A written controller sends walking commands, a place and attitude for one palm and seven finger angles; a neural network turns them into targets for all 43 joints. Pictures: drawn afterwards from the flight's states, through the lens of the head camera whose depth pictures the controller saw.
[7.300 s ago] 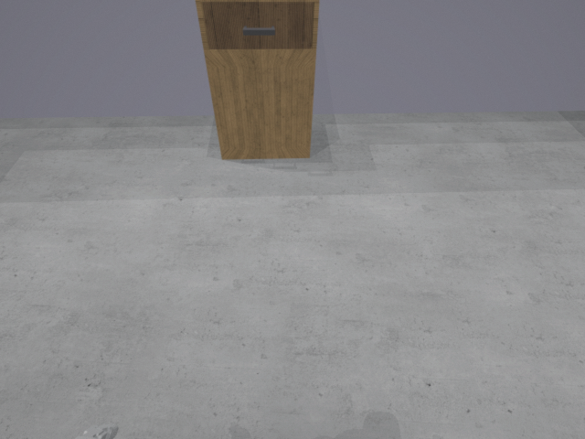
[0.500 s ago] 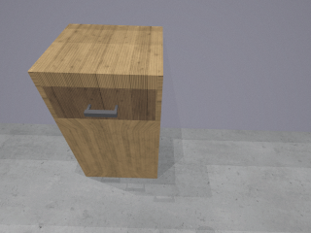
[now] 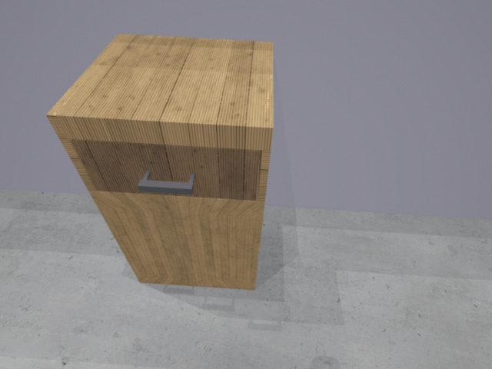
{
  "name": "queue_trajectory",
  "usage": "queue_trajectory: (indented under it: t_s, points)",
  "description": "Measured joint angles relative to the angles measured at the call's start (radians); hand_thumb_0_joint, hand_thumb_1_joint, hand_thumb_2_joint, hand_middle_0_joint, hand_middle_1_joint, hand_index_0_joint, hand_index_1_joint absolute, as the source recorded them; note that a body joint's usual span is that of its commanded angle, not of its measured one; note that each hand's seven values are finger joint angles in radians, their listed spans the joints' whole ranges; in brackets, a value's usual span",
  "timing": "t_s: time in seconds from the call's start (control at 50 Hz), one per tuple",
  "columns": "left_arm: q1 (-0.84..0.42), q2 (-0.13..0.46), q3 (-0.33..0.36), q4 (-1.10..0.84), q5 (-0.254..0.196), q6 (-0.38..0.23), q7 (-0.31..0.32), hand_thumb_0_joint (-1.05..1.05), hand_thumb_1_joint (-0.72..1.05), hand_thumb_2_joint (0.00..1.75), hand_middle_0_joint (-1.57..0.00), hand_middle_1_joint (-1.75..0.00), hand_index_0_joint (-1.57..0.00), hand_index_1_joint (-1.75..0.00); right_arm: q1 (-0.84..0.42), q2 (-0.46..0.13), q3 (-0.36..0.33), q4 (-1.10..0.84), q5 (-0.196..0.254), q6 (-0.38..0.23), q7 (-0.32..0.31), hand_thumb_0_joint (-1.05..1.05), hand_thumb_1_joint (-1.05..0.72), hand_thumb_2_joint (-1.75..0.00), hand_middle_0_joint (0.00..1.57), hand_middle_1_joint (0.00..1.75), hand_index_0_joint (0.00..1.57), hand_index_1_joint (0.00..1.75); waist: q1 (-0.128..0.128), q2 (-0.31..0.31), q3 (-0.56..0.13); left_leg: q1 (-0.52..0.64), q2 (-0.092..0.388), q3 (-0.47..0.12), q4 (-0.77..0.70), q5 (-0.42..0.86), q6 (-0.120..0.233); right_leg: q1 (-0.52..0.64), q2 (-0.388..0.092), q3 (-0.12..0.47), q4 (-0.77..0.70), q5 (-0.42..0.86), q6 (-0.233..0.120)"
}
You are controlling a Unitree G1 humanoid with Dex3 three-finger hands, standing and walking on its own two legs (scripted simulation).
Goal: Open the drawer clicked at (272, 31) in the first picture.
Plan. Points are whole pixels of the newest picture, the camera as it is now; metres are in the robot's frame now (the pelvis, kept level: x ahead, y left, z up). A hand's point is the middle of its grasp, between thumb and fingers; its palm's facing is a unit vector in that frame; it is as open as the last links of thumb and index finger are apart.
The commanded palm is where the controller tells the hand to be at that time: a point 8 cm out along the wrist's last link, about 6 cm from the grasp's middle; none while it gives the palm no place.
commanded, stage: come to a stop and stand still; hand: left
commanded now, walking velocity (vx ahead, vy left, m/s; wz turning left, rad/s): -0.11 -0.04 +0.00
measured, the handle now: (168, 181) +0.54 +0.24 -0.07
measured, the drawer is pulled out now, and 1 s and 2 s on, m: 0.00 0.00 0.00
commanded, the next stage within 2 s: look again from close up in 1.00 s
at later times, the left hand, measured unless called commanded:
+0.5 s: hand out of the picture +0.08 +0.17 -0.17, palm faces +0.02 -0.97 -0.24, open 7.3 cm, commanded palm none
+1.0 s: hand out of the picture +0.01 +0.17 -0.17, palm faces -0.01 -0.98 -0.20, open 7.3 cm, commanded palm none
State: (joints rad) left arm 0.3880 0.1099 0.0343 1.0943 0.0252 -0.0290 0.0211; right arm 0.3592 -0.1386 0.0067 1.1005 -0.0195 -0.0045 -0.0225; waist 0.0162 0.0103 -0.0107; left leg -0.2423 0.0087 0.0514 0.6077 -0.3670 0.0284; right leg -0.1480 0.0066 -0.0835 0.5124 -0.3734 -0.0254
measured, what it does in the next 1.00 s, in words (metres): steps on the spot: right foot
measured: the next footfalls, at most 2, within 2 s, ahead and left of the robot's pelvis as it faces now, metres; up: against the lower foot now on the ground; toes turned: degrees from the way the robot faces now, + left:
right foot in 0.32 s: +0.07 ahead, -0.12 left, +0.00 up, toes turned -4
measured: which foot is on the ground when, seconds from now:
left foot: down 0.00-1.00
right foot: down 0.00-0.06, up 0.08-0.30, down 0.32-1.00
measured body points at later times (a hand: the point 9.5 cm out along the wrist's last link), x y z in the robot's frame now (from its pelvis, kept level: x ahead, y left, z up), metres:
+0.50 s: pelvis +0.03 -0.01 +0.00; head +0.07 -0.03 +0.45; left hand +0.08 +0.22 -0.15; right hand +0.03 -0.23 -0.17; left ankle -0.02 +0.10 -0.73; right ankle +0.03 -0.11 -0.73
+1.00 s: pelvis +0.02 +0.00 +0.00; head +0.03 -0.01 +0.45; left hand +0.01 +0.22 -0.15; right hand +0.02 -0.22 -0.16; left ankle -0.01 +0.10 -0.73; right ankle +0.03 -0.11 -0.73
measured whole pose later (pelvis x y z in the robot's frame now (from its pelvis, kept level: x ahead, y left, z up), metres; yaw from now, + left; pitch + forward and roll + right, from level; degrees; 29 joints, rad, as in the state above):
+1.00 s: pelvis +0.02 +0.00 +0.00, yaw -1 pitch +0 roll +0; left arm 0.32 0.15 -0.01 1.09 0.01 -0.01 0.03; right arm 0.31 -0.17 0.01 1.04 -0.02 0.00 -0.01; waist -0.01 0.03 0.02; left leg -0.20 0.01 0.09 0.53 -0.33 0.02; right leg -0.27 -0.02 -0.08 0.52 -0.24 -0.02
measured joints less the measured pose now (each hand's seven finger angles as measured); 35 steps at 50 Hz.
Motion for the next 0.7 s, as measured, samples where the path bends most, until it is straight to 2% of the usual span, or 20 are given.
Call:
queue_trajectory:
  t_s: [0.06,0.12,0.16,0.24,0.32,0.38,0.48,0.52,0.56,0.62,0.7]
  points:
    - [0.017,0.011,0.006,0.01,0.0,0.01,0.005,0.0,0.91,0.9,-0.2,-0.3,-0.2,-0.3,-0.009,0.002,-0.001,-0.005,-0.001,-0.014,-0.003,0.0,-0.91,-0.89,0.2,0.3,0.19,0.3,0.007,-0.035,0.011,0.03,-0.021,0.032,-0.031,-0.001,0.014,-0.002,-0.029,0.015,0.049,-0.033,0.009]
    - [0.006,0.013,-0.004,0.035,-0.007,0.027,0.015,0.0,0.91,0.9,-0.2,-0.3,-0.2,-0.3,-0.02,0.007,0.005,-0.014,0.004,-0.037,-0.024,0.0,-0.91,-0.89,0.2,0.3,0.19,0.3,0.001,-0.046,0.022,0.07,-0.038,0.055,-0.08,0.004,0.036,-0.065,-0.042,0.035,0.192,-0.099,0.006]
    - [-0.016,0.015,-0.008,0.039,-0.009,0.033,0.019,0.0,0.91,0.9,-0.2,-0.3,-0.2,-0.3,-0.03,0.015,0.011,-0.014,0.008,-0.038,-0.033,0.0,-0.91,-0.89,0.2,0.3,0.19,0.3,-0.004,-0.045,0.036,0.099,-0.046,0.06,-0.124,0.022,0.039,-0.098,-0.049,0.039,0.225,-0.105,0.011]
    - [-0.07,0.02,-0.008,0.019,-0.011,0.038,0.017,0.0,0.91,0.9,-0.2,-0.3,-0.2,-0.3,-0.049,0.033,0.012,-0.002,0.01,-0.025,-0.039,0.0,-0.92,-0.89,0.2,0.3,0.2,0.3,-0.01,-0.04,0.061,0.136,-0.057,0.057,-0.18,0.045,0.033,-0.129,-0.066,0.038,0.155,-0.011,0.02]
    - [-0.113,0.033,0.002,-0.013,-0.004,0.042,0.017,0.01,0.92,0.9,-0.2,-0.3,-0.2,-0.3,-0.061,0.041,-0.002,0.006,0.01,-0.009,-0.036,0.01,-0.92,-0.89,0.2,0.3,0.2,0.3,-0.009,-0.036,0.076,0.141,-0.058,0.061,-0.163,0.028,0.021,-0.14,-0.072,0.041,0.101,0.08,0.018]
    - [-0.133,0.036,0.009,-0.029,-0.002,0.037,0.016,0.01,0.92,0.9,-0.2,-0.3,-0.2,-0.3,-0.074,0.028,-0.017,0.009,0.008,0.004,-0.034,0.01,-0.92,-0.89,0.2,0.3,0.2,0.3,-0.011,-0.005,0.073,0.121,-0.03,0.058,-0.117,-0.001,0.004,-0.131,-0.047,0.032,0.085,0.055,0.016]
    - [-0.16,0.038,0.0,-0.051,-0.005,0.021,0.02,0.01,0.92,0.9,-0.2,-0.3,-0.2,-0.3,-0.095,0.0,-0.035,-0.011,0.017,0.019,-0.023,0.01,-0.92,-0.89,0.2,0.3,0.2,0.3,-0.034,0.015,0.061,0.05,0.001,0.028,-0.021,-0.038,-0.018,-0.144,-0.026,0.0,0.077,0.062,-0.01]
    - [-0.177,0.039,0.0,-0.058,-0.004,0.022,0.022,0.01,0.93,0.9,-0.2,-0.3,-0.2,-0.3,-0.103,-0.007,-0.037,-0.015,0.018,0.022,-0.021,0.01,-0.92,-0.89,0.2,0.3,0.2,0.3,-0.032,0.011,0.06,0.033,0.009,0.016,-0.01,-0.051,-0.023,-0.143,-0.021,-0.012,0.073,0.066,-0.015]
    - [-0.188,0.043,0.003,-0.063,-0.006,0.026,0.022,0.0,0.93,0.9,-0.2,-0.3,-0.2,-0.3,-0.108,-0.01,-0.036,-0.018,0.017,0.021,-0.019,0.01,-0.92,-0.89,0.2,0.3,0.2,0.3,-0.026,-0.001,0.06,0.041,0.013,0.017,-0.049,0.014,-0.026,-0.143,-0.022,-0.015,0.077,0.068,-0.014]
    - [-0.194,0.052,0.009,-0.064,-0.009,0.04,0.017,0.0,0.94,0.9,-0.2,-0.3,-0.2,-0.3,-0.107,-0.009,-0.031,-0.023,0.011,0.016,-0.015,0.0,-0.92,-0.89,0.2,0.3,0.19,0.3,-0.015,-0.028,0.048,0.061,0.004,0.031,-0.083,0.028,-0.023,-0.135,-0.029,-0.002,0.059,0.082,-0.005]
    - [-0.19,0.052,0.004,-0.061,-0.009,0.037,0.01,0.0,0.93,0.9,-0.21,-0.3,-0.2,-0.3,-0.098,-0.012,-0.021,-0.028,0.005,0.007,-0.015,0.0,-0.92,-0.89,0.2,0.3,0.19,0.3,-0.008,-0.025,0.032,0.076,0.003,0.031,-0.126,0.05,-0.018,-0.115,-0.026,-0.002,0.006,0.116,-0.001]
